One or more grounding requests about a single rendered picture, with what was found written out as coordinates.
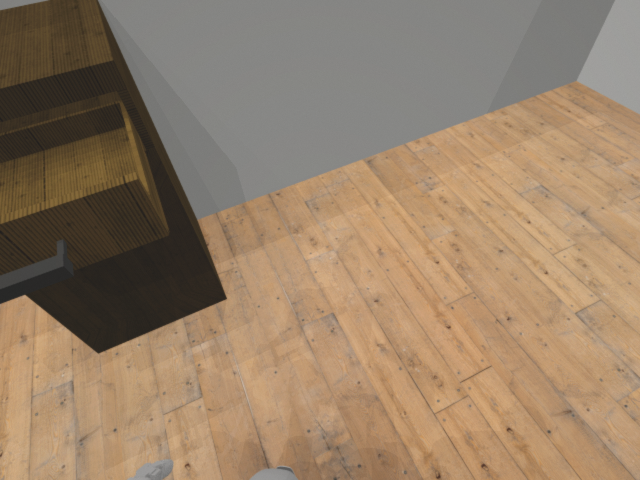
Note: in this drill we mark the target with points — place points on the handle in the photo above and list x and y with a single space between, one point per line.
36 276

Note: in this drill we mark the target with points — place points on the drawer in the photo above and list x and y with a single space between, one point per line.
84 178

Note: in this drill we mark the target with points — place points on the robot left hand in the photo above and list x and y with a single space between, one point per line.
155 471

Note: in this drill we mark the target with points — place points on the cabinet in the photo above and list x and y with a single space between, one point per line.
59 57

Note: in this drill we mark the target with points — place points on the left robot shin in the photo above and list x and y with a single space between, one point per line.
285 468

